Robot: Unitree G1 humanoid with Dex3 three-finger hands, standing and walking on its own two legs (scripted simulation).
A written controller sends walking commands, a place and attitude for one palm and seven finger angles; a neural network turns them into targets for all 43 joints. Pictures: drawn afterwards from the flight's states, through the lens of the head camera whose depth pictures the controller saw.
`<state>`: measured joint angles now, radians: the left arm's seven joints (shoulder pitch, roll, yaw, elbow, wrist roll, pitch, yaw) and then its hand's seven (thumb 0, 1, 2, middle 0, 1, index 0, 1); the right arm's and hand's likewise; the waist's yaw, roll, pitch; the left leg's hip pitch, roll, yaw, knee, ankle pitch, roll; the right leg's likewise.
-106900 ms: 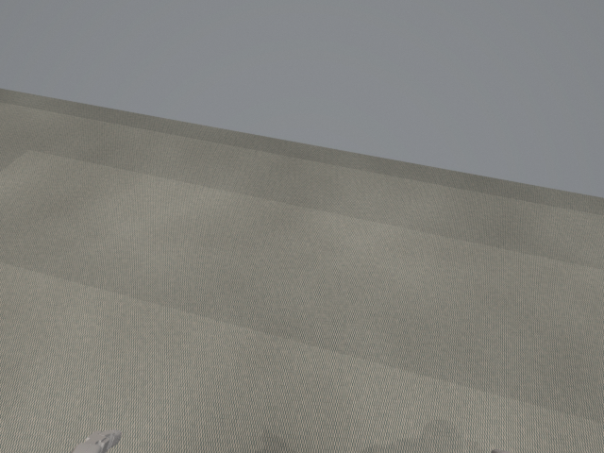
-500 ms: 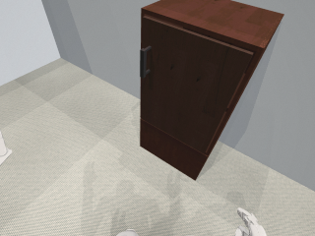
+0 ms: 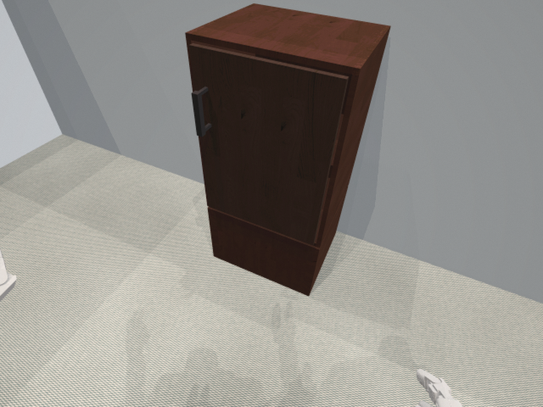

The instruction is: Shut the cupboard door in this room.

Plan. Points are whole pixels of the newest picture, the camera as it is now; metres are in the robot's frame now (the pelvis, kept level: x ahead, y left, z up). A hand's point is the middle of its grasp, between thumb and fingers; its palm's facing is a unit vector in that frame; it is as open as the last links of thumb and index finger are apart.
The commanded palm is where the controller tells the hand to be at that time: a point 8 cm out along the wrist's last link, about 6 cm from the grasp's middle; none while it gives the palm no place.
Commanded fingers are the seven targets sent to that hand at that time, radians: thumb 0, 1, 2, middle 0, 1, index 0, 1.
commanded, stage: stop stepping back and stand still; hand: left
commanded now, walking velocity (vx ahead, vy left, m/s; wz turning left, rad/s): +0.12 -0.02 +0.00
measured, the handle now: (202, 111) +0.89 +0.19 +0.01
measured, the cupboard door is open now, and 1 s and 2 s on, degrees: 0 0 0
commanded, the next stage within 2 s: let the arm hang, fingers relaxed in 1.06 s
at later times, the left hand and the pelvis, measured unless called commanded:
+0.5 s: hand (11, 315) +0.17 +0.25 +0.18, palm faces +0.42 -0.76 -0.50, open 7.4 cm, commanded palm +0.12 +0.30 +0.19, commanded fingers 0.00 0.90 0.90 -0.20 -0.30 -0.20 -0.30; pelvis -0.02 +0.00 +0.00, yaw -1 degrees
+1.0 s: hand (10, 272) +0.22 +0.28 +0.18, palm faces +0.37 -0.77 -0.51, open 7.4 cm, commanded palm +0.16 +0.32 +0.19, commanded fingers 0.00 0.90 0.90 -0.20 -0.30 -0.20 -0.30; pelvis +0.01 +0.02 +0.01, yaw -2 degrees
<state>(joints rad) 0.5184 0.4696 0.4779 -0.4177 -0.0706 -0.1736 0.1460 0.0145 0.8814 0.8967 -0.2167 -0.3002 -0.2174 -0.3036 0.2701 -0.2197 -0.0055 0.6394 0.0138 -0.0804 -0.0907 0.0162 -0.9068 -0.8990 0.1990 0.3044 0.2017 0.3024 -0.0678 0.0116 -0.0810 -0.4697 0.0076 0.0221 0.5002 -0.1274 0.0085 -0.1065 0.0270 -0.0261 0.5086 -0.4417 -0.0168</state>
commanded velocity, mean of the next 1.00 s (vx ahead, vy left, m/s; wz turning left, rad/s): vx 0.01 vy -0.01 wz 0.00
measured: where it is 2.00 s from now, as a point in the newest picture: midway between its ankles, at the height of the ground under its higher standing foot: outside the picture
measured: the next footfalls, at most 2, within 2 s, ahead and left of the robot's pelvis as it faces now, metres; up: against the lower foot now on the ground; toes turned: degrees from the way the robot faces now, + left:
left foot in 0.20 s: +0.07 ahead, +0.13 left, +0.00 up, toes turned +3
left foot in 0.72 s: +0.08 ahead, +0.15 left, +0.00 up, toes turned +4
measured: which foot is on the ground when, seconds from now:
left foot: down 0.00-0.02, up 0.04-0.18, down 0.20-0.44, up 0.46-0.70, down 0.72-1.00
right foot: down 0.00-1.00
